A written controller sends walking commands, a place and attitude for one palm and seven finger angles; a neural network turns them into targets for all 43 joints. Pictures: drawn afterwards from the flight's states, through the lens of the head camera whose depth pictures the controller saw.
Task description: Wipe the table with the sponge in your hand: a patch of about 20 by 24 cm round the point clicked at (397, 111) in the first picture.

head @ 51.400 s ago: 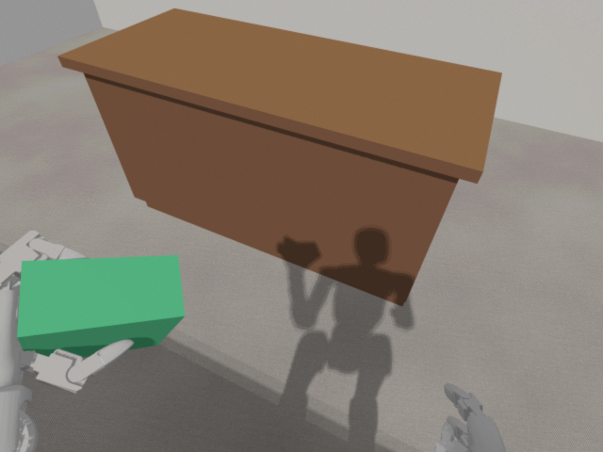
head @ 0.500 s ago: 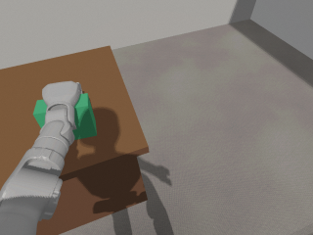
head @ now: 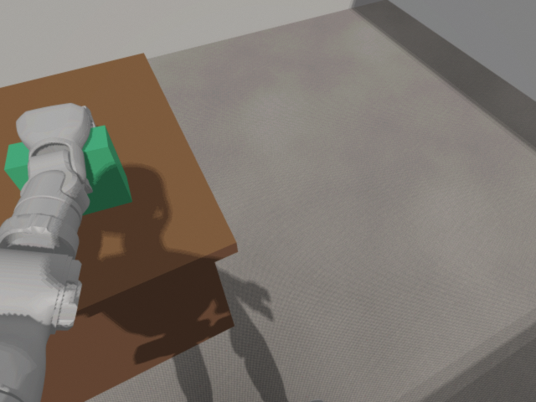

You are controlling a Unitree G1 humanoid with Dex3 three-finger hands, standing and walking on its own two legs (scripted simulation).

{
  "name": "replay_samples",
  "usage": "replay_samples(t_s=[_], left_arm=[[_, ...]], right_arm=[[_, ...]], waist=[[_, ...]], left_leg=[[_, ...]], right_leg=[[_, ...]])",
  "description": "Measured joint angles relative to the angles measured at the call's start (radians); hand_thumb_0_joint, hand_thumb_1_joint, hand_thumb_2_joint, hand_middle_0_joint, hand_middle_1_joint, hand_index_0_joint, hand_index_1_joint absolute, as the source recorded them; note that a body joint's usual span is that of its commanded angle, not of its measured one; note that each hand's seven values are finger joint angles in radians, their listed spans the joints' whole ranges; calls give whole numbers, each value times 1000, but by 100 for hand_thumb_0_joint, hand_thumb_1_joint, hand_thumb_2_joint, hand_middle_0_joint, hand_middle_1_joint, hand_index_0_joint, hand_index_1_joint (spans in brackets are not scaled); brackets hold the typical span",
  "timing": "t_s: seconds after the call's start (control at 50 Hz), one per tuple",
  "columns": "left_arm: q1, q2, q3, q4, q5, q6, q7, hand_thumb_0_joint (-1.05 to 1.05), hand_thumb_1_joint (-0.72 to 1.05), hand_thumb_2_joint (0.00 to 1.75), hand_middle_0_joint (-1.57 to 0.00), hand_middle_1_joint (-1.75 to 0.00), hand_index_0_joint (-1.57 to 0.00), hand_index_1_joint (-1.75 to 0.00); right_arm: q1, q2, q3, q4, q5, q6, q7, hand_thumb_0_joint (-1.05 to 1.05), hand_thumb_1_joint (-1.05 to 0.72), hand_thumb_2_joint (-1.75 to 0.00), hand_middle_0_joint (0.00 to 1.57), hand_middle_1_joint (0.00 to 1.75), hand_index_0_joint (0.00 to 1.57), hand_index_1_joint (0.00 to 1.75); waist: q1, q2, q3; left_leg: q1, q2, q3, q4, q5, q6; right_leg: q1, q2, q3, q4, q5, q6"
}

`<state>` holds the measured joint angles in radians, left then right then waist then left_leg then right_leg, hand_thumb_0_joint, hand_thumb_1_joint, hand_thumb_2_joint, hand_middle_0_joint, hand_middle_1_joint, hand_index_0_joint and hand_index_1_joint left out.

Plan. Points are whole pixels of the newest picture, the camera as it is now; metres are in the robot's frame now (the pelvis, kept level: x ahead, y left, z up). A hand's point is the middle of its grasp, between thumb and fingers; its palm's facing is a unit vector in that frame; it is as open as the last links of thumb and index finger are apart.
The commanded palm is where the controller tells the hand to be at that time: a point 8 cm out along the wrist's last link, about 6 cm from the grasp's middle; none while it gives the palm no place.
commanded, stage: wipe forward along the third lane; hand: left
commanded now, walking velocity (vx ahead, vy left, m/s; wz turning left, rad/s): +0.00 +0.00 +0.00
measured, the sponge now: (80, 184) +0.46 +0.30 +0.03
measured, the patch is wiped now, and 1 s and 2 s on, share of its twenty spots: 0.95 0.95 1.00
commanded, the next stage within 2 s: wipe back along the third lane in 0.50 s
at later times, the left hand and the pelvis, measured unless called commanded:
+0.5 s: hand (66, 135) +0.52 +0.31 +0.09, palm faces -0.11 +0.04 -0.99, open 10.3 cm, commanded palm +0.52 +0.31 +0.11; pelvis +0.01 +0.02 -0.01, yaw -1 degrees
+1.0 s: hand (63, 137) +0.52 +0.32 +0.08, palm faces -0.05 +0.03 -1.00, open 10.3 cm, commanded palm +0.48 +0.30 +0.10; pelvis +0.04 +0.02 +0.00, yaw -1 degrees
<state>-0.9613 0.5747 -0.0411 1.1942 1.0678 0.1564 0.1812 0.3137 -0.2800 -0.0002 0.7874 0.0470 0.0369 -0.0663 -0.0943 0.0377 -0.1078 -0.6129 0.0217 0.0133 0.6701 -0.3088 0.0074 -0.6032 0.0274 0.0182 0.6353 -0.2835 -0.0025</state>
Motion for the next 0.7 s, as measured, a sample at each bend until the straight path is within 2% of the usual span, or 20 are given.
replay_samples(t_s=[0.12, 0.3, 0.48, 0.64, 0.7], left_arm=[[-37, 10, -3, 26, 19, 11, 14, 2, -56, 107, -76, -129, -76, -132], [-96, 29, -4, 66, 26, 26, -13, 2, -56, 107, -76, -129, -76, -132], [-141, 70, 3, 83, 49, 14, -31, 2, -56, 107, -76, -129, -76, -132], [-181, 124, 26, 105, 48, 7, -58, 2, -56, 107, -76, -130, -75, -132], [-161, 134, 35, 80, 48, 0, -67, 2, -56, 107, -76, -130, -75, -133]], right_arm=[[-3, 6, 1, -9, -3, 0, 9, 0, -90, -90, 20, 30, 21, 30], [-5, 6, 7, -24, -7, 6, 13, 0, -90, -90, 20, 30, 21, 30], [19, 2, 8, -34, -11, 15, 15, 0, -90, -90, 20, 30, 21, 30], [38, -4, 14, -37, -12, 27, 16, 0, -90, -90, 20, 30, 21, 30], [54, -4, 11, -42, -13, 31, 18, 0, -90, -90, 20, 30, 21, 30]], waist=[[-9, -3, -6], [-21, -4, -8], [-39, -5, -8], [-60, -4, 1], [-57, -3, -2]], left_leg=[[-22, -3, 3, 14, -10, 7], [-52, -6, 6, 33, -24, 16], [-90, -4, 4, 61, -41, 19], [-118, 2, 3, 79, -49, 19], [-120, 7, 8, 78, -52, 18]], right_leg=[[-17, -3, 3, 4, -5, 7], [-43, -6, 6, 12, -12, 16], [-75, -4, 4, 29, -23, 18], [-101, 2, 4, 38, -26, 18], [-104, 7, 9, 34, -25, 17]])
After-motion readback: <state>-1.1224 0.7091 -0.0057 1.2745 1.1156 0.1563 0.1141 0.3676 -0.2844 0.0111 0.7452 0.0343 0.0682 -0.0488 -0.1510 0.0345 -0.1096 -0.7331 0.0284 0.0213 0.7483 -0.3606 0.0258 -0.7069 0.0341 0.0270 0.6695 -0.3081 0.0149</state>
